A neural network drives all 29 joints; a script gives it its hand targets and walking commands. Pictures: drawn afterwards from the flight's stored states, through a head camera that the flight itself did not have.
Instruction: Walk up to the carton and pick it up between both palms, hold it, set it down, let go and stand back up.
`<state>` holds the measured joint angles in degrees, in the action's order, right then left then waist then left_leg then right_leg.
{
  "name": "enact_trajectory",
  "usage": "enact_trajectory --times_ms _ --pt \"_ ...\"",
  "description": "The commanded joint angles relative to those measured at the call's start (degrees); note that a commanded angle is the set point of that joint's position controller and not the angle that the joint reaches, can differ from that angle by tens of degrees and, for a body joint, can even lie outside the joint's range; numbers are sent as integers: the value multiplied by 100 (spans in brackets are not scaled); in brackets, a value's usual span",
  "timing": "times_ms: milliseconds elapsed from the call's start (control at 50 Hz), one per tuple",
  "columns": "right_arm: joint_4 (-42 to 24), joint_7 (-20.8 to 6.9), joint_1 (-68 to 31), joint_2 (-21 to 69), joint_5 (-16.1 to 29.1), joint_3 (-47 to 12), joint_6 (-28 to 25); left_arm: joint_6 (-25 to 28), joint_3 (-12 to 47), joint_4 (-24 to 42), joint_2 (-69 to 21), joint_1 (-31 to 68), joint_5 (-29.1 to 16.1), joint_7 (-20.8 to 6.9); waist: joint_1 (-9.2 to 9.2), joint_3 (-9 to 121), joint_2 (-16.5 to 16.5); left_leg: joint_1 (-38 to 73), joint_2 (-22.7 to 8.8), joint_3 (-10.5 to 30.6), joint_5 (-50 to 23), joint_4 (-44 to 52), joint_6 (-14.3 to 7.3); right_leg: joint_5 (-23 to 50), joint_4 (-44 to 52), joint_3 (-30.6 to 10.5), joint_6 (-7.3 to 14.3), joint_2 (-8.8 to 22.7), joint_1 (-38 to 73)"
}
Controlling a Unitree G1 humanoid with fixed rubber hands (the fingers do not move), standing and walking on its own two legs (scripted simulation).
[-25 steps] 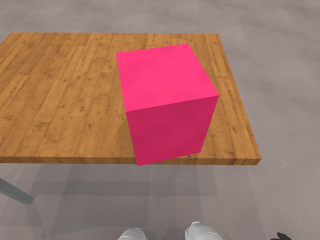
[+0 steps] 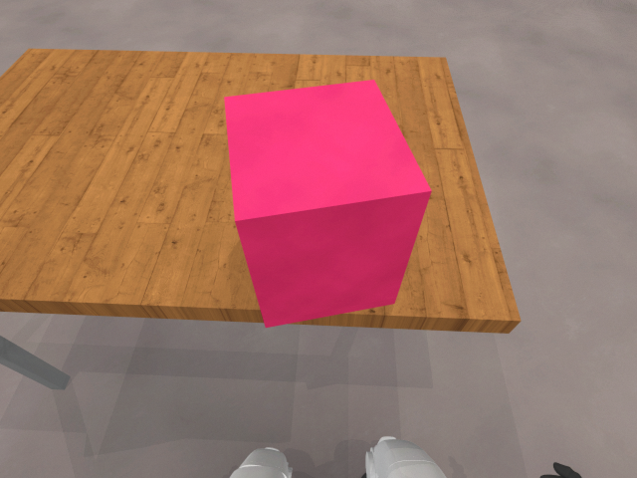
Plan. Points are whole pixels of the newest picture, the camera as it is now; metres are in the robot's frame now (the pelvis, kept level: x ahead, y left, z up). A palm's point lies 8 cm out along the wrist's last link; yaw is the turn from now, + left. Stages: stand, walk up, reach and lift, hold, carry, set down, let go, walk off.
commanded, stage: walk up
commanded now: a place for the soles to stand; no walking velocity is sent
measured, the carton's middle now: (317, 209) +0.44 +0.03 +0.06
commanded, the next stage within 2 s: stand in 0.84 s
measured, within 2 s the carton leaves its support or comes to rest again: neither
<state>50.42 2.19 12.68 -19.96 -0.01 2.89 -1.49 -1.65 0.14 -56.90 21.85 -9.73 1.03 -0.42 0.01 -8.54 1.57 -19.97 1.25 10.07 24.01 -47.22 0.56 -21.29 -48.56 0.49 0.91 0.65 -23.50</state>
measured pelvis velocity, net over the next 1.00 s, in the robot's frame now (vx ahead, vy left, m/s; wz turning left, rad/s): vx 0.00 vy -0.02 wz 0.05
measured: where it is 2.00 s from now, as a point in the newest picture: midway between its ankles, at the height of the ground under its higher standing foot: outside the picture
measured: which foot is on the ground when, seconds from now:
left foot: down 0.00-1.00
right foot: down 0.00-1.00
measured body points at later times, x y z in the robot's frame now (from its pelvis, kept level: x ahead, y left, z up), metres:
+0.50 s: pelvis +0.00 -0.02 +0.00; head +0.04 -0.02 +0.45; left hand +0.07 +0.29 -0.13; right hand +0.09 -0.33 -0.12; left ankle +0.02 +0.15 -0.70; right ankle +0.05 -0.11 -0.70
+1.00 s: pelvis +0.00 -0.02 +0.00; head +0.04 -0.01 +0.45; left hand +0.06 +0.29 -0.13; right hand +0.10 -0.32 -0.12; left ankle +0.02 +0.15 -0.70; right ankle +0.05 -0.11 -0.70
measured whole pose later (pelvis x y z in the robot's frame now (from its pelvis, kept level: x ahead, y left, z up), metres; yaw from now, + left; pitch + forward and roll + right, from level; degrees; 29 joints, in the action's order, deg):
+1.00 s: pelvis +0.00 -0.02 +0.00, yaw +3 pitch -4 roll +1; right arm 50.4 1.2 12.7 -20.1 0.0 2.7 -1.6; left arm -1.6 0.1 -54.8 21.8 -9.4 1.0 -0.6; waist -1.0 -8.0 2.1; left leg -20.4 0.6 5.7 24.3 -47.6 0.6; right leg -23.1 -49.8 2.1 2.5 0.8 -23.6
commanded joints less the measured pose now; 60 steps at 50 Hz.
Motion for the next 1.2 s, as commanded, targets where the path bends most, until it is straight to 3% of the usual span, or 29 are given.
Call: enact_trajectory --times_ms 0,60,100,140,160,200,240,260,280,300,320,360,420,460,500,540,580,620,640,660,680,700,740,800,860,900,920,1020,1180 --pt "15 95 500 -1412 -66 316 -185 97 -617 827 1421 840 73 -24 109 685 815 194 89 -585 210 133 -326 -119 2191 -1802 1028 1350 -125" --pt "82 82 719 -1519 -133 377 -194 35 -600 818 1374 817 48 -21 124 551 418 239 -142 -107 206 905 -471 -374 1732 -1302 682 952 -346" --pt "-14 78 519 -1775 -159 413 -206 -15 -646 800 1256 674 24 -40 -48 409 -92 -266 -739 1167 503 1931 -749 -1071 880 -650 308 328 -246" --pt "-213 92 96 -2106 -237 483 -244 -29 -673 760 1166 504 51 -55 -106 469 -912 -730 -1387 2523 503 2520 -1216 -699 -454 -322 152 -141 80" --pt "-373 120 -31 -2149 -232 480 -263 -15 -705 780 1231 452 35 -57 -168 412 -777 -843 -1480 2577 -75 2394 -1335 -681 -535 -340 137 -135 162" --pt "-447 137 -288 -1994 -198 410 -277 65 -694 678 1204 255 17 -50 -337 565 -665 -946 -1338 2130 -1066 1976 -1186 -422 119 -378 208 -52 669" --pt "-440 106 -324 -1694 -141 349 -213 122 -719 586 1302 -37 47 -49 -449 825 -337 -988 -828 1096 -1191 1322 -710 -125 1144 -541 373 171 1186" --pt "-401 106 -270 -1537 -93 318 -191 138 -726 579 1432 99 60 -50 -332 774 124 -961 -314 350 -964 693 -440 125 1723 -1107 535 541 1133" --pt "-300 130 -61 -1402 -19 287 -164 163 -730 664 1559 221 57 -43 -226 884 629 -559 142 -462 -655 -206 -260 48 2258 -1871 938 1177 771" --pt "-205 154 187 -1484 -27 311 -159 184 -704 764 1643 425 60 -37 -109 883 541 -510 172 -665 -6 -420 -216 15 2340 -2314 1204 1537 624" --pt "-108 146 371 -1561 -38 333 -148 176 -693 837 1646 608 74 -29 -12 788 683 -442 109 -769 687 -529 -289 -191 2453 -2399 1233 1658 393" --pt "-64 105 486 -1518 -84 352 -153 170 -681 824 1594 666 96 -28 40 631 592 -353 42 -790 749 -534 -294 -416 2563 -2376 1174 1687 204" --pt "-12 56 682 -1432 -73 337 -188 151 -622 893 1522 797 125 -32 127 647 908 211 -69 -893 143 308 -353 212 2087 -1667 991 1377 -56" --pt "-63 67 564 -1529 -100 353 -248 92 -599 864 1357 644 48 -50 18 786 458 428 -334 -196 -662 969 -461 485 1440 -1150 660 886 -172" --pt "-179 101 389 -1802 -129 408 -246 26 -634 866 1281 589 4 -62 -54 769 -132 -11 -1004 1131 -622 1653 -913 7 561 -521 260 310 -53" --pt "-318 120 -143 -2018 -158 406 -242 19 -659 807 1218 442 -13 -52 -221 506 -743 -838 -1537 2021 -322 2169 -1351 -752 -170 -346 174 -74 334" --pt "-470 113 -474 -1961 -156 391 -248 62 -693 678 1314 118 8 -70 -378 622 -601 -1000 -1381 1668 -667 1867 -1210 -607 221 -378 230 -1 767" --pt "-421 109 -424 -1754 -94 330 -207 148 -712 600 1443 16 43 -77 -395 756 -143 -916 -755 671 -919 1041 -720 -161 1435 -839 422 393 962" --pt "-307 104 -255 -1535 -38 294 -160 160 -717 622 1523 107 55 -74 -307 704 490 -859 -185 -154 -463 301 -451 -486 2177 -1439 692 765 830" --pt "-267 124 -37 -1410 -9 280 -130 187 -730 702 1662 192 68 -58 -195 676 746 -754 143 -691 -92 -373 -345 -562 2584 -2250 970 1381 704" --pt "-199 131 142 -1490 -9 332 -124 202 -722 801 1651 361 81 -46 -136 733 809 -785 107 -827 928 -689 -301 -587 2755 -2644 1128 1751 638" --pt "-177 120 245 -1502 -44 309 -118 205 -701 796 1673 509 94 -47 -85 574 849 -640 -19 -792 1171 -862 -335 -635 2804 -2765 1256 1926 253" --pt "-74 74 413 -1565 -86 355 -123 210 -668 878 1612 634 112 -42 -17 605 707 -395 -107 -860 855 -630 -333 -542 2664 -2321 1202 1715 118" --pt "26 36 685 -1450 -100 357 -205 145 -617 944 1502 815 84 -57 141 684 918 474 2 -1041 -175 251 -350 186 2070 -1373 905 1249 -320" --pt "-67 2 332 -1523 -143 320 -196 152 -558 832 1304 609 -21 -33 8 779 61 236 -430 70 -132 1322 -544 -673 1713 -1141 450 806 -206" --pt "-158 -1 -95 -1652 -129 318 -220 122 -570 706 1297 567 -49 -56 -165 523 -257 -369 -759 674 362 1746 -680 -1221 1478 -794 266 456 23" --pt "-170 -4 -264 -1653 -123 268 -213 133 -560 639 1288 505 -58 -50 -249 440 -126 -682 -817 759 343 1791 -715 -1118 1417 -675 251 364 279" --pt "-134 0 -246 -1531 -91 246 -197 232 -566 578 1355 423 -5 -40 -201 827 -201 -333 -450 113 -526 1226 -445 -265 1686 -922 463 655 501" --pt "-177 19 -114 -1468 -44 199 -206 244 -520 559 1292 494 -51 11 -144 1249 -94 210 -585 117 -1658 983 -457 1290 1343 -741 535 706 674"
